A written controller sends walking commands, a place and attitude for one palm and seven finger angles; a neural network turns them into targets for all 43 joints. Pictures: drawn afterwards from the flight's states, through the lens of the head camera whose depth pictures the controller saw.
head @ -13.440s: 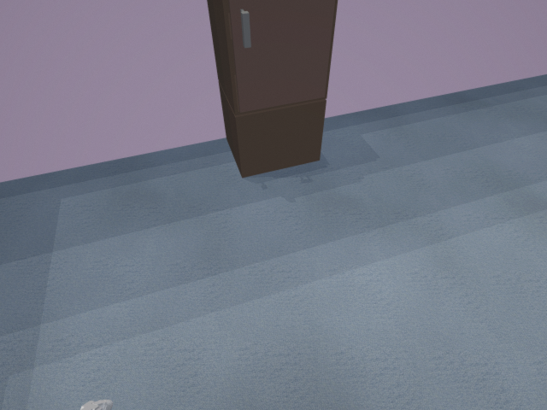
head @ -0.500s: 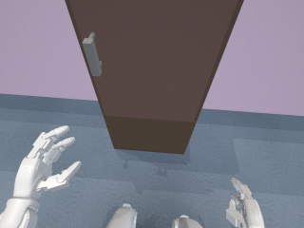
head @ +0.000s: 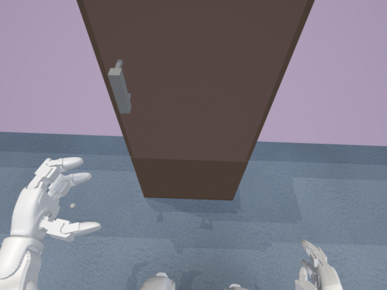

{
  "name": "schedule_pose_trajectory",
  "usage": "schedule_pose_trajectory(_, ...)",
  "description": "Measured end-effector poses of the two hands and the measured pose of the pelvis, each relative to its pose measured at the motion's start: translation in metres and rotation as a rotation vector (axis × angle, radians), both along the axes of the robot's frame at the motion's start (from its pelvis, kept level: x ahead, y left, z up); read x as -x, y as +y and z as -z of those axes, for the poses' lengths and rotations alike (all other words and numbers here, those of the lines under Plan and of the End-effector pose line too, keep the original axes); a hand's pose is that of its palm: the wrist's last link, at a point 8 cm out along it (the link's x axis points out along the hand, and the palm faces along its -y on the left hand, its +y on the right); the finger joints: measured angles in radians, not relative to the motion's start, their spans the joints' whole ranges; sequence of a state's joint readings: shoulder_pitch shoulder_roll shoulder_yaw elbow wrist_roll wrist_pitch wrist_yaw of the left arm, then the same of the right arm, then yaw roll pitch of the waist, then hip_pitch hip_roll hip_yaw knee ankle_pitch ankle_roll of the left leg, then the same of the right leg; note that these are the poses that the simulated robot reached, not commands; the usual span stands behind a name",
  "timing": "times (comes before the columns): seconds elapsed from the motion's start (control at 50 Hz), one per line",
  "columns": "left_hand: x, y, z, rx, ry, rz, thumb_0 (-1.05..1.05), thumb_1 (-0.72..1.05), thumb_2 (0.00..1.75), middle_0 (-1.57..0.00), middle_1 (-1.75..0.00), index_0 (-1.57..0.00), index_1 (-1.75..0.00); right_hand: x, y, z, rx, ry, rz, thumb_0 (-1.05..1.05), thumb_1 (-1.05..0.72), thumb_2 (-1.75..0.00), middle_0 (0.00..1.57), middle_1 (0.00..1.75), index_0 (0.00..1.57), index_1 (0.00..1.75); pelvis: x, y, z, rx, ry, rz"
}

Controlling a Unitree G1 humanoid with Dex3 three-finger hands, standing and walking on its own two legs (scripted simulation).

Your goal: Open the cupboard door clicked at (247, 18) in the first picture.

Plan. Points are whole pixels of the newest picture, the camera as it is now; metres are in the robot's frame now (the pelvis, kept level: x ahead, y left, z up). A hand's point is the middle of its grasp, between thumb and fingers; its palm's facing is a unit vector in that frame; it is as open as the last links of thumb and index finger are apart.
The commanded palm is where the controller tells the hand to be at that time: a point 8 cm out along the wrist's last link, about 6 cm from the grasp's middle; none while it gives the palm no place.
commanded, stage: raise the hand with hooked fingers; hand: left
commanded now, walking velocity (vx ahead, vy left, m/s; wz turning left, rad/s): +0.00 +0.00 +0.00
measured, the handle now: (122, 86) +0.56 +0.22 +0.08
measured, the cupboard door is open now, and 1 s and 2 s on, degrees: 0 0 0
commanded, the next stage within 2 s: move the hooked fingers beside the handle in 1.00 s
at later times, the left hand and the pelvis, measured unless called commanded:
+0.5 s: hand (49, 173) +0.29 +0.28 +0.10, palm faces +0.06 -1.00 -0.03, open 14.0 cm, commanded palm +0.26 +0.33 +0.10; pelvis +0.00 +0.00 +0.02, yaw +0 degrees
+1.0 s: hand (60, 173) +0.29 +0.26 +0.10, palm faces +0.06 -1.00 -0.02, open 14.0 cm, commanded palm +0.26 +0.31 +0.10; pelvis +0.00 -0.01 +0.02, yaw +0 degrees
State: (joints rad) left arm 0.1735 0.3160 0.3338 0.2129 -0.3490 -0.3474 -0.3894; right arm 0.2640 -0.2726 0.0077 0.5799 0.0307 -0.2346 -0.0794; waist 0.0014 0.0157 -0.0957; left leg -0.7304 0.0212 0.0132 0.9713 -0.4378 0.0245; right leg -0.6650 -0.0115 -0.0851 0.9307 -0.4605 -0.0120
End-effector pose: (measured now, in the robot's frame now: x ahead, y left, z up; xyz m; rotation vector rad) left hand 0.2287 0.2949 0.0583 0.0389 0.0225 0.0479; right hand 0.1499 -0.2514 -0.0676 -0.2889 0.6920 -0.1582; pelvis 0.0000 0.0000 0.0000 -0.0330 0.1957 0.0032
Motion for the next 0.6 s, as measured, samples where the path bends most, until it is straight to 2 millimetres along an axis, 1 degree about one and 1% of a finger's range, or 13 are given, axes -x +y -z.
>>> schedule_pose_trajectory(0.14, -0.011, 0.015, -0.015, -0.004, -0.005, -0.007, -0.01, -0.35, 0.37, -0.29, -1.1, -0.29, -1.1, -0.018, 0.022, -0.011, -0.028, -0.043, -0.045, 0.01, -0.91, -0.89, 0.21, 0.3, 0.2, 0.3, -0.002, 0.006, -0.006, 0.006, -0.018, -0.006)
schedule_pose_trajectory(0.22, -0.016, 0.022, -0.022, -0.005, 0.0, -0.01, -0.01, -0.42, 0.34, -0.29, -1.15, -0.29, -1.15, -0.021, 0.03, -0.013, -0.041, -0.042, -0.059, 0.01, -0.91, -0.89, 0.21, 0.3, 0.2, 0.3, -0.003, 0.008, -0.01, 0.006, -0.027, -0.007)
schedule_pose_trajectory(0.28, -0.021, 0.026, -0.026, -0.004, 0.001, -0.014, -0.01, -0.46, 0.32, -0.29, -1.17, -0.29, -1.17, -0.019, 0.032, -0.013, -0.044, -0.03, -0.061, 0.01, -0.9, -0.89, 0.21, 0.3, 0.2, 0.3, -0.003, 0.009, -0.012, 0.006, -0.033, -0.008)
schedule_pose_trajectory(0.36, -0.027, 0.032, -0.033, -0.001, -0.002, -0.017, -0.01, -0.48, 0.31, -0.3, -1.19, -0.29, -1.19, -0.013, 0.029, -0.012, -0.04, -0.006, -0.052, 0.01, -0.9, -0.89, 0.21, 0.3, 0.2, 0.3, -0.004, 0.008, -0.014, 0.004, -0.039, -0.007)
schedule_pose_trajectory(0.46, -0.035, 0.038, -0.04, 0.006, -0.007, -0.016, -0.01, -0.5, 0.31, -0.3, -1.2, -0.3, -1.2, -0.003, 0.02, -0.012, -0.025, 0.022, -0.03, 0.01, -0.9, -0.89, 0.21, 0.3, 0.2, 0.3, -0.004, 0.006, -0.017, 0.003, -0.046, -0.006)
schedule_pose_trajectory(0.6, -0.046, 0.037, -0.049, 0.013, -0.012, -0.001, -0.01, -0.5, 0.3, -0.3, -1.2, -0.29, -1.2, 0.01, 0.005, -0.014, -0.009, 0.043, 0.005, 0.01, -0.9, -0.89, 0.21, 0.3, 0.2, 0.3, -0.004, 0.002, -0.02, -0.002, -0.052, 0.001)
